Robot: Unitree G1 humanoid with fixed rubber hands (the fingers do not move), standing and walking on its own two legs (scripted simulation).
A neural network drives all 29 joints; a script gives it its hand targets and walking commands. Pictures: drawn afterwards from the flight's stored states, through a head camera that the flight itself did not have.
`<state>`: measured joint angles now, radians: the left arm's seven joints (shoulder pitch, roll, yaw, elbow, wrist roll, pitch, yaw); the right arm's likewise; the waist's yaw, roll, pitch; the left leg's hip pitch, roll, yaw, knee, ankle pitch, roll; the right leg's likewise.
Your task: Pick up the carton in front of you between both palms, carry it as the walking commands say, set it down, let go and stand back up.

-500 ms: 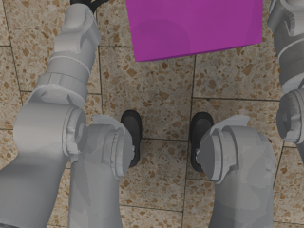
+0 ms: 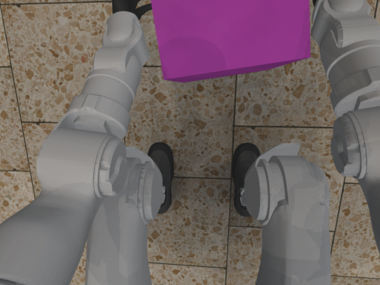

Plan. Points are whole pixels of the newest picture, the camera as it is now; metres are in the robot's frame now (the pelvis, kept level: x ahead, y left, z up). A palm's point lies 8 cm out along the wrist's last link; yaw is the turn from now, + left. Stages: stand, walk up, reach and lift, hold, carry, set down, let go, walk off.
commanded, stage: reach and lift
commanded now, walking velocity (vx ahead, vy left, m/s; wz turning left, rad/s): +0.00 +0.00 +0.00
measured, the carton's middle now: (222, 18) +0.53 -0.06 -0.25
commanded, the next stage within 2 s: none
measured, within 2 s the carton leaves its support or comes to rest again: leaves its support in 0.20 s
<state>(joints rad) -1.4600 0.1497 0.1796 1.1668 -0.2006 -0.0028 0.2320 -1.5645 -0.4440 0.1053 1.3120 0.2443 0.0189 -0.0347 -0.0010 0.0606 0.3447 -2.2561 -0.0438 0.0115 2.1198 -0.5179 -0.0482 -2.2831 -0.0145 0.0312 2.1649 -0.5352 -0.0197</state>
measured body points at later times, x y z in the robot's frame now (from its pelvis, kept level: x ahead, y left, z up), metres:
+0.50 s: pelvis +0.01 +0.01 +0.02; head +0.31 -0.07 +0.34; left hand +0.53 +0.09 -0.08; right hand +0.52 -0.22 -0.09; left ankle +0.13 +0.13 -0.34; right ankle +0.12 -0.12 -0.34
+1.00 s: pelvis +0.02 +0.02 +0.14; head +0.25 -0.03 +0.52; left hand +0.51 +0.10 +0.08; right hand +0.48 -0.21 +0.08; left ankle +0.13 +0.13 -0.34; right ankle +0.12 -0.12 -0.34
